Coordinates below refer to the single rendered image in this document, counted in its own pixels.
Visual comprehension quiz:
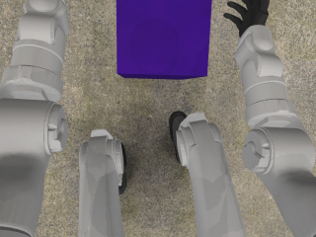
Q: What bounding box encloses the right robot forearm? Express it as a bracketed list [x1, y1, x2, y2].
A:
[234, 25, 316, 164]

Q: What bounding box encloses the right robot hand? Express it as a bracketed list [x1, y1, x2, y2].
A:
[223, 0, 270, 38]

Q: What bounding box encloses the right robot foot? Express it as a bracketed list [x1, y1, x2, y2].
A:
[169, 111, 187, 164]

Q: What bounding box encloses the left robot upper arm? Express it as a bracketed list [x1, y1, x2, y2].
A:
[0, 98, 69, 237]

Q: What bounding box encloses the carton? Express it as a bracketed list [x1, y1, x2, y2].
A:
[116, 0, 212, 80]

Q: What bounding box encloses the left robot forearm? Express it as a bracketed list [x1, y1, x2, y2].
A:
[0, 0, 71, 102]

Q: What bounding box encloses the right robot shin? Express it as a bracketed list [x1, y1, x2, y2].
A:
[178, 112, 224, 148]

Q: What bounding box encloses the right robot upper arm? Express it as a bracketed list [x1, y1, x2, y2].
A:
[241, 126, 316, 237]

